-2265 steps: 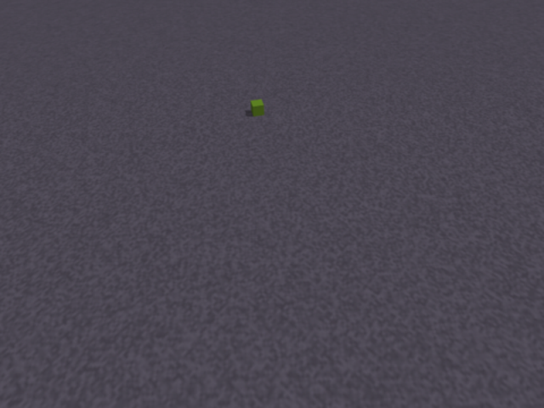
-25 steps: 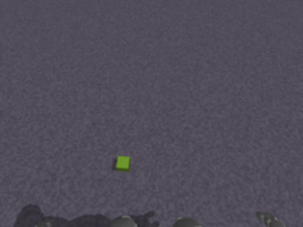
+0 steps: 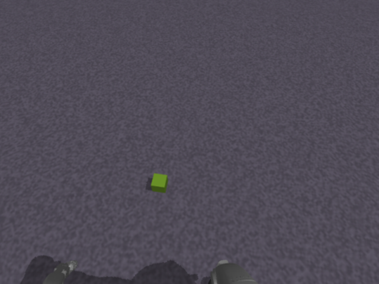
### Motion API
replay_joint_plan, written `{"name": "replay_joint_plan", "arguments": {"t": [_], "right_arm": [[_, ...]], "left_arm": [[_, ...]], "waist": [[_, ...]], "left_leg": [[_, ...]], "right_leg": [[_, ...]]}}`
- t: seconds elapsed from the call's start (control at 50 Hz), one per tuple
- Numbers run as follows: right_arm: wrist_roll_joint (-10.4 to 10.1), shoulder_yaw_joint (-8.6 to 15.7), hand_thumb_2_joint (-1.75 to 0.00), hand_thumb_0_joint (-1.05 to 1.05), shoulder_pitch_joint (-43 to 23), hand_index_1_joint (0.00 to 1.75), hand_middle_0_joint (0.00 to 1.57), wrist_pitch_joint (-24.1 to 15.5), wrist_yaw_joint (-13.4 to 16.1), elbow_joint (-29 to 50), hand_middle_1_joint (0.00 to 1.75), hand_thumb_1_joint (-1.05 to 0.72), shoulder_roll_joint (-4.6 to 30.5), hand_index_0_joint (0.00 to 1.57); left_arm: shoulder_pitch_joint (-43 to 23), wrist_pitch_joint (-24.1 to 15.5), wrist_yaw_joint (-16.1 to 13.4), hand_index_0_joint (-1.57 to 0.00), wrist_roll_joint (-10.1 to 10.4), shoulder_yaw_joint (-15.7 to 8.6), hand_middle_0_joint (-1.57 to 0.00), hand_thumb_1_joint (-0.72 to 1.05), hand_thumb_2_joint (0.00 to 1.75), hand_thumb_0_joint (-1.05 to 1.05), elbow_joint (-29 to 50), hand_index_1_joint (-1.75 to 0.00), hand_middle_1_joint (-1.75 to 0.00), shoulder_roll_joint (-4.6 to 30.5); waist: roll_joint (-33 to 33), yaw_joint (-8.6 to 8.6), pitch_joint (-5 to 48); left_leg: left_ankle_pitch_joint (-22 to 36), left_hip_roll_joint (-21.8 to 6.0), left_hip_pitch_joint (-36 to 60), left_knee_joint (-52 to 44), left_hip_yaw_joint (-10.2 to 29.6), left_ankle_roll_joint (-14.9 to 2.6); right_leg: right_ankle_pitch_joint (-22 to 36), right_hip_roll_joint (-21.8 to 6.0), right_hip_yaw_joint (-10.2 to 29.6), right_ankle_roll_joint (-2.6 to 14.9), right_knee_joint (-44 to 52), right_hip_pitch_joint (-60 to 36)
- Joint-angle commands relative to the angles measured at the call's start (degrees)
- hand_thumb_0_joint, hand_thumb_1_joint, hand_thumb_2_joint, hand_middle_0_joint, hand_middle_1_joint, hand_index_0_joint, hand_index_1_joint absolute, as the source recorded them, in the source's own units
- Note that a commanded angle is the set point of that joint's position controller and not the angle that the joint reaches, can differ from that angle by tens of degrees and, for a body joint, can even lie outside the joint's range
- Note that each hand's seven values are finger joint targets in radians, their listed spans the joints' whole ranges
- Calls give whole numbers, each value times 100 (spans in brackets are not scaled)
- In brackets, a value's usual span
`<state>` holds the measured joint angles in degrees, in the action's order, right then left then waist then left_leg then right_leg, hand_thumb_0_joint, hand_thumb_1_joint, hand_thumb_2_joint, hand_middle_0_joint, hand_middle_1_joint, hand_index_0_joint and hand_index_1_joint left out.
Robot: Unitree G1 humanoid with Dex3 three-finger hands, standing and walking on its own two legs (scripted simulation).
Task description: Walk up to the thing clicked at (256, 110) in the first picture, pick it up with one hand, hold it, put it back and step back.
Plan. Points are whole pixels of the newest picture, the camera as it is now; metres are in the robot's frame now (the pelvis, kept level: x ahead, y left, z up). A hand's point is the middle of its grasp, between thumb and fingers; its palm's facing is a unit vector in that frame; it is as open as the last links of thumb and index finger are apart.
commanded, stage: step back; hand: left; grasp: from above
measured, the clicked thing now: (159, 183) +0.68 +0.16 -0.72
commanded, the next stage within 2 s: stand in 1.88 s
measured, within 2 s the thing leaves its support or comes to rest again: neither
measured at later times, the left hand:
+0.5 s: hand out of the picture -0.08 +0.23 -0.13, palm faces -0.03 -0.90 -0.44, open 7.4 cm
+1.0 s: hand out of the picture -0.29 +0.21 -0.13, palm faces -0.02 -0.91 -0.41, open 7.4 cm
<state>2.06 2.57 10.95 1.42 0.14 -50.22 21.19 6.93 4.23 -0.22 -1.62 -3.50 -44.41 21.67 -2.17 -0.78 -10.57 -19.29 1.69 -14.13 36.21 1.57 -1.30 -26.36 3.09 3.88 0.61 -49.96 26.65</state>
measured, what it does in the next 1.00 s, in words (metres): walks backwards: right foot, then left foot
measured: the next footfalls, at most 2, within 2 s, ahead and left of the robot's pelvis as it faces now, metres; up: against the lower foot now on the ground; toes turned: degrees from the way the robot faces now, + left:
right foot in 0.26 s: -0.08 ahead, -0.16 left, +0.00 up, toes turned +1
left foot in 0.60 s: -0.19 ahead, +0.09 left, +0.00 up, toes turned -1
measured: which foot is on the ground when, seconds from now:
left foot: down 0.00-0.28, up 0.30-0.58, down 0.60-0.90, up 0.92-1.00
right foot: up 0.00-0.24, down 0.26-0.62, up 0.64-0.86, down 0.88-1.00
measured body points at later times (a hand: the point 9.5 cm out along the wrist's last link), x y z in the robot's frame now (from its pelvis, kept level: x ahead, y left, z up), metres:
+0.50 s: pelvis -0.17 -0.04 +0.00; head -0.12 -0.06 +0.45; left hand -0.08 +0.27 -0.10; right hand -0.07 -0.37 -0.13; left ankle -0.19 +0.10 -0.67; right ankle -0.12 -0.16 -0.72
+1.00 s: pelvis -0.34 -0.06 +0.00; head -0.32 -0.09 +0.45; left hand -0.29 +0.25 -0.11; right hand -0.24 -0.38 -0.13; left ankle -0.27 +0.09 -0.69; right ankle -0.34 -0.16 -0.72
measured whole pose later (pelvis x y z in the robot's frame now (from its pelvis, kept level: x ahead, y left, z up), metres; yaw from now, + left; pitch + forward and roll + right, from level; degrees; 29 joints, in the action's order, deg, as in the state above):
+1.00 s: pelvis -0.34 -0.06 +0.00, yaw -2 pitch -3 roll +0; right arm 1.7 3.4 9.8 2.9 -0.2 -52.1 22.6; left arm 14.7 -0.1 0.4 -2.8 -3.2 -55.5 20.0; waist 3.0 2.2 -5.2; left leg -23.0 2.4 -25.2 50.3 7.9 0.2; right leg -19.2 2.9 2.3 2.8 -34.7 12.5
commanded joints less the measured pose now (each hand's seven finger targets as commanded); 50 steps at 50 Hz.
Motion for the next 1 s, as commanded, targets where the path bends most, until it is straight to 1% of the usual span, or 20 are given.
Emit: {"name": "replay_joint_plan", "arguments": {"t": [0.0, 0.12, 0.22, 0.24, 0.26, 0.28, 0.34, 0.46, 0.54, 0.56, 0.58, 0.6, 0.62, 0.7, 0.78, 0.84, 0.88, 0.9, 0.94, 0.98], "right_arm": [[20, 411, -90, 0, -458, 30, 20, -186, 166, 593, 30, -90, 1611, 20], [-11, 443, -90, 0, -56, 30, 20, -134, 182, 653, 30, -90, 1472, 20], [-128, 402, -90, 0, -377, 30, 20, 69, 103, 755, 30, -90, 1556, 20], [-164, 319, -90, 0, -292, 30, 20, 88, 89, 787, 30, -90, 1314, 20], [-220, 278, -90, 0, -580, 30, 20, 76, 142, 925, 30, -90, 1002, 20], [-177, 396, -90, 0, -605, 30, 20, 129, 211, 886, 30, -90, 1255, 20], [-277, 372, -90, 0, 33, 30, 20, 106, 175, 502, 30, -90, 1301, 20], [-124, 284, -90, 0, -170, 30, 20, 60, 160, 687, 30, -90, 1101, 20], [-45, 405, -90, 0, 591, 30, 20, 59, 83, 332, 30, -90, 1170, 20], [13, 451, -90, 0, 607, 30, 20, 56, 73, 328, 30, -90, 1265, 20], [102, 554, -90, 0, 449, 30, 20, 51, 46, 391, 30, -90, 1691, 20], [33, 607, -90, 0, 68, 30, 20, 76, -23, 542, 30, -90, 2241, 20], [80, 616, -90, 0, -147, 30, 20, 27, -21, 589, 30, -90, 2162, 20], [45, 368, -90, 0, -854, 30, 20, 5, 89, 702, 30, -90, 1526, 20], [76, 440, -90, 0, -271, 30, 20, -4, 47, 527, 30, -90, 1501, 20], [26, 386, -90, 0, -192, 30, 20, 108, 16, 399, 30, -90, 1417, 20], [-15, 237, -90, 0, -329, 30, 20, 74, 33, 504, 30, -90, 874, 20], [-1, 380, -90, 0, -529, 30, 20, 76, 76, 430, 30, -90, 1290, 20], [-115, 380, -90, 0, -260, 30, 20, 7, -1, 116, 30, -90, 1300, 20], [-106, 328, -90, 0, 32, 30, 20, -49, -26, 11, 30, -90, 1219, 20]], "left_arm": [[224, -143, -122, -20, 107, -473, -20, 90, 90, 0, 327, -30, -30, 1112], [276, -244, -72, -20, 28, -436, -20, 90, 90, 0, 320, -30, -30, 1018], [1052, -371, -84, -20, -33, -392, -20, 90, 90, 0, -249, -30, -30, 987], [1027, -418, -82, -20, -103, -484, -20, 90, 90, 0, -201, -30, -30, 1300], [813, -385, -61, -20, -62, -638, -20, 90, 90, 0, -105, -30, -30, 1969], [455, -398, -72, -20, -110, -681, -20, 90, 90, 0, 111, -30, -30, 2331], [-411, -422, -147, -20, -63, -498, -20, 90, 90, 0, 280, -30, -30, 1542], [337, -331, -250, -20, -125, -463, -20, 90, 90, 0, 252, -30, -30, 1453], [85, -220, -216, -20, 29, -366, -20, 90, 90, 0, 324, -30, -30, 1543], [141, -195, -214, -20, 42, -306, -20, 90, 90, 0, 322, -30, -30, 1390], [242, -197, -197, -20, 63, -251, -20, 90, 90, 0, 332, -30, -30, 1160], [-223, -224, -271, -20, 94, -337, -20, 90, 90, 0, 425, -30, -30, 1264], [-385, -211, -297, -20, -9, -389, -20, 90, 90, 0, 344, -30, -30, 1333], [533, -183, -186, -20, 147, -387, -20, 90, 90, 0, -134, -30, -30, 1232], [372, -368, -39, -20, 25, -291, -20, 90, 90, 0, -208, -30, -30, 1070], [989, -552, -70, -20, -52, -321, -20, 90, 90, 0, -645, -30, -30, 1022], [570, -634, -120, -20, -173, -558, -20, 90, 90, 0, -485, -30, -30, 1912], [129, -640, -124, -20, -187, -613, -20, 90, 90, 0, -390, -30, -30, 2225], [-149, -734, -119, -20, -78, -425, -20, 90, 90, 0, -394, -30, -30, 1561], [-50, -749, -97, -20, -95, -474, -20, 90, 90, 0, -460, -30, -30, 1489]], "waist": [[723, 262, 945], [1111, -56, 1230], [1203, 266, 1573], [528, 227, 1482], [-1240, 406, 1234], [-1475, 478, 914], [-291, -123, 752], [-873, 420, 1122], [-819, 33, 1572], [-466, -12, 1501], [742, 43, 1459], [1795, -176, 1334], [1425, -170, 1130], [1072, 460, 930], [1233, 8, 1139], [836, 256, 1240], [-853, 423, 763], [-898, 438, 302], [90, 108, 67], [-366, 161, 466]], "left_leg": [[2941, -1683, -257, -1296, 1328, -1165], [3223, -1636, 981, -713, 1164, -1326], [2279, -1190, 87, 28, 825, -685], [1152, -722, -859, 449, 796, -391], [-949, 383, -1642, 1546, 376, -6], [-1758, 281, -1192, 2992, 750, 131], [-852, 454, -1239, 3565, 912, 128], [-1199, 114, -1286, 1331, 386, 224], [116, 89, 190, -837, -199, 8], [387, -221, 403, -1283, 325, -155], [1027, -1413, 762, -1503, 1938, -651], [1465, -2374, -248, -1891, 2885, -1573], [1679, -2439, -784, -1895, 2907, -1741], [1969, -1544, -654, -1302, 1213, -1159], [-383, -1386, 194, -1397, 1317, -1040], [-667, -1089, -343, -543, 890, -699], [-1232, 50, -1902, 849, 596, 13], [-1183, -200, -1270, 1764, 1027, 159], [-288, 16, -1312, 1952, 1071, 150], [-260, 42, -1064, 1932, 885, 217]], "right_leg": [[-336, 374, 779, 59, -2330, -11], [-496, -28, 297, -237, -357, -48], [1448, -77, -354, 2, 2810, -1798], [1557, -538, 597, 149, 2706, -2214], [2036, -1932, 2271, 1030, 3076, -1576], [1888, -2810, 3284, 1757, 3422, -181], [2831, -1719, 1153, 1143, 2490, -494], [3648, -1771, 1106, 1122, 2077, -2038], [3014, -1595, 903, 730, 1644, -1493], [2253, -1345, 778, 448, 1384, -1060], [786, -656, 242, 126, 401, -7], [-1119, 11, -297, -50, -860, -102], [-1192, 65, 360, -17, -1779, -327], [-269, 113, 399, 9, -2069, -352], [-442, -210, -144, -57, 717, -679], [514, -100, -186, 152, 3280, -2078], [-1938, -1979, 2838, 848, 3777, -1413], [-2624, -2657, 3527, 1408, 4064, 42], [-1364, -1732, 2030, 881, 3612, -388], [-1336, -1570, 1597, 840, 3576, -694]]}}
